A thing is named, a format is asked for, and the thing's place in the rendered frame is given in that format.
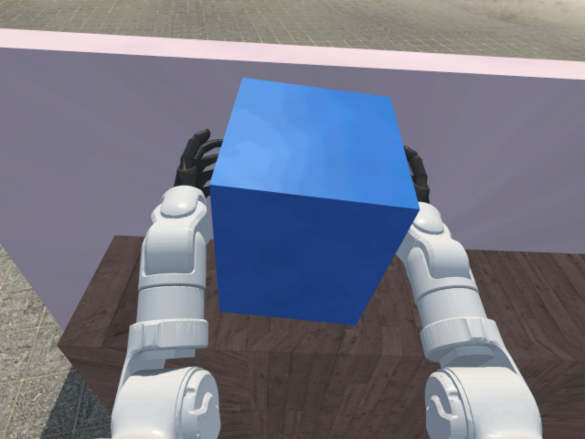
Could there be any right robot upper arm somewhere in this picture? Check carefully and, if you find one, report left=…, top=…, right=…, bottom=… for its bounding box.
left=425, top=367, right=543, bottom=439

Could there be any left robot hand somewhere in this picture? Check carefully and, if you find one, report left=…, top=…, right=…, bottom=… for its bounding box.
left=174, top=129, right=223, bottom=198

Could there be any right robot forearm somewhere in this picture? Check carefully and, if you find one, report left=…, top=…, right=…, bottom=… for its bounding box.
left=396, top=202, right=542, bottom=435

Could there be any left robot forearm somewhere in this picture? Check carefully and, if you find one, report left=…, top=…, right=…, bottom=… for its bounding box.
left=111, top=186, right=210, bottom=434

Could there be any right robot hand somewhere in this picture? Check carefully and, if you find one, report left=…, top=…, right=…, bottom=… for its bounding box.
left=403, top=145, right=430, bottom=204

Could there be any carton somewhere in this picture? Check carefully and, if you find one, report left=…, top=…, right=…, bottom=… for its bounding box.
left=209, top=78, right=420, bottom=326

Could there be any left robot upper arm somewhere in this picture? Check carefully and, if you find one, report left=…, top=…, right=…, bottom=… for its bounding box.
left=98, top=366, right=221, bottom=439

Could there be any pedestal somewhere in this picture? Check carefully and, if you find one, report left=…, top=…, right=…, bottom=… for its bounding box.
left=57, top=235, right=585, bottom=439

